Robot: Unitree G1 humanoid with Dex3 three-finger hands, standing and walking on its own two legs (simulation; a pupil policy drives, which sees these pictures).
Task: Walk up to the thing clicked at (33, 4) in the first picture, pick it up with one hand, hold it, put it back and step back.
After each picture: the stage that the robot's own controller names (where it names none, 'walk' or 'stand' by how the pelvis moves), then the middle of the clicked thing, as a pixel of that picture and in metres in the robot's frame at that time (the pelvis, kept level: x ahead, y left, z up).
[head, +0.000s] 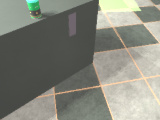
stand; (34, 7) +0.93 +0.29 +0.01
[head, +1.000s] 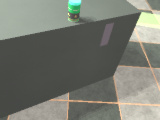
walk; (74, 10) +0.85 +0.04 +0.03
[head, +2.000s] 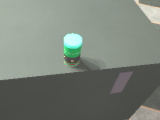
rise first; (72, 50) +0.48 +0.06 +0.04
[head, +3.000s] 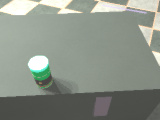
stand; (41, 72) +0.41 +0.17 +0.02
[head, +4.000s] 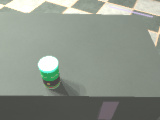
stand; (50, 73) +0.41 +0.14 +0.01
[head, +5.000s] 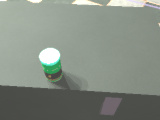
stand; (51, 65) +0.42 +0.13 +0.02
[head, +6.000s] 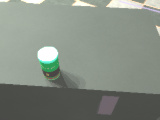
stand; (49, 64) +0.43 +0.14 +0.03
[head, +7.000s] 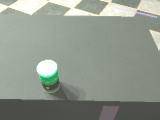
stand; (49, 77) +0.39 +0.14 +0.01
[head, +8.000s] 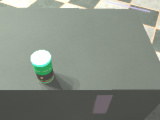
stand; (43, 67) +0.42 +0.16 +0.02
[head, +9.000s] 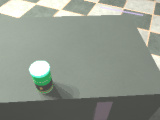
stand; (42, 77) +0.40 +0.16 +0.01
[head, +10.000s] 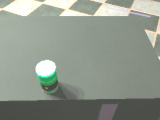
stand; (48, 77) +0.40 +0.14 +0.01
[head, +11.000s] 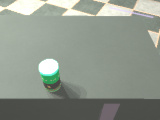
stand; (50, 76) +0.40 +0.13 +0.01
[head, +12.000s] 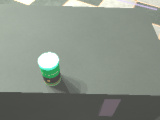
rise first; (50, 70) +0.41 +0.13 +0.01
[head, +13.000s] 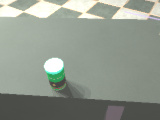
go down; (56, 74) +0.41 +0.14 +0.02
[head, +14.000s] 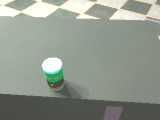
go down; (54, 74) +0.41 +0.13 +0.03
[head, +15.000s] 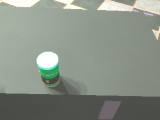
go down; (49, 70) +0.41 +0.12 +0.04
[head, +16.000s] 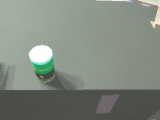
close in; (43, 65) +0.41 +0.13 +0.06
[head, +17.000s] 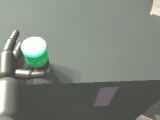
close; (37, 57) +0.41 +0.14 +0.08
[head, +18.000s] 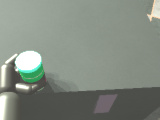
lift; (32, 72) +0.37 +0.15 +0.07
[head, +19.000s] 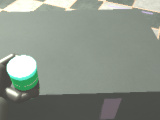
lift; (25, 79) +0.31 +0.17 +0.14
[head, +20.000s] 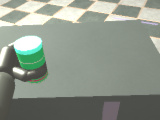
lift; (32, 60) +0.33 +0.14 +0.21
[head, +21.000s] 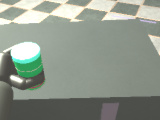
hold; (30, 67) +0.32 +0.15 +0.19
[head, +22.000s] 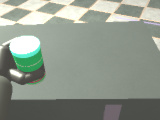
hold; (29, 61) +0.31 +0.15 +0.21
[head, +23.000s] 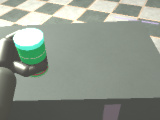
crouch; (33, 54) +0.33 +0.14 +0.23
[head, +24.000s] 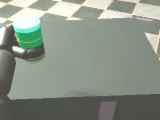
crouch; (30, 40) +0.39 +0.15 +0.22
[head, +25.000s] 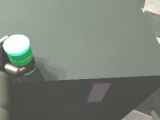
lower; (21, 56) +0.42 +0.17 +0.07
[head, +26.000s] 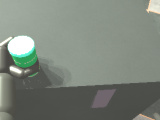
lower; (25, 57) +0.41 +0.16 +0.08
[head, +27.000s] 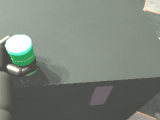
lower; (23, 56) +0.42 +0.16 +0.08
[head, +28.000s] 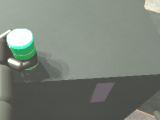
lower; (24, 50) +0.44 +0.16 +0.08
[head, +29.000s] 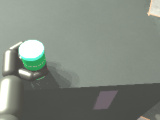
draw back; (34, 61) +0.41 +0.14 +0.08
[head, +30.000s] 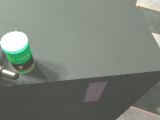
withdraw; (19, 54) +0.42 +0.16 +0.09
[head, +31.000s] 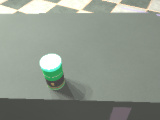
sink last; (53, 72) +0.39 +0.13 +0.07
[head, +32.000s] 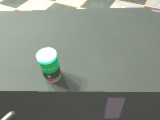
stand; (49, 65) +0.42 +0.15 +0.07
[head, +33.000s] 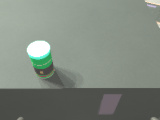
stand; (42, 60) +0.41 +0.15 +0.08
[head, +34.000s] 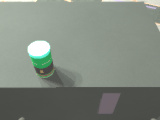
stand; (42, 60) +0.42 +0.15 +0.08
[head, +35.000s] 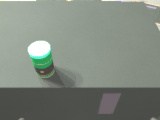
stand; (42, 60) +0.42 +0.15 +0.08
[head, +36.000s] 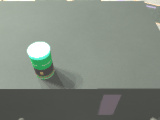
stand; (42, 61) +0.41 +0.15 +0.08
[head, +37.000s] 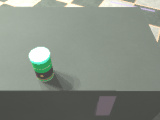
stand; (42, 65) +0.42 +0.16 +0.05
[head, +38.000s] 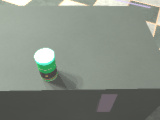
walk; (47, 65) +0.43 +0.15 +0.02
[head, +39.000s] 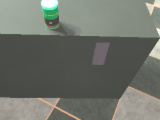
walk; (51, 14) +0.67 +0.16 +0.03
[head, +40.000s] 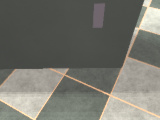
walk; out of the picture +0.98 +0.16 +0.03
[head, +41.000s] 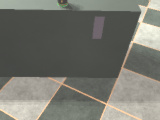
stand; out of the picture +1.00 +0.13 +0.02
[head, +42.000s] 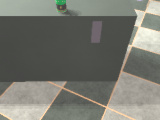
stand; (60, 2) +1.01 +0.13 +0.01
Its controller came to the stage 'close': yes
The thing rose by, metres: 0.20
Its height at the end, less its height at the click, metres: +0.00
